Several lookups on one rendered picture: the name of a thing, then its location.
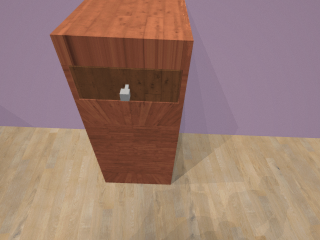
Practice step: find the handle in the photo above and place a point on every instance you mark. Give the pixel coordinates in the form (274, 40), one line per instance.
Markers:
(125, 93)

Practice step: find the cabinet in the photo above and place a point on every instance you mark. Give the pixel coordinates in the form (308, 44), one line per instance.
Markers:
(134, 142)

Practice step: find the drawer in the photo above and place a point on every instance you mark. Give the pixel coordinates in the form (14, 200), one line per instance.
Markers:
(145, 84)

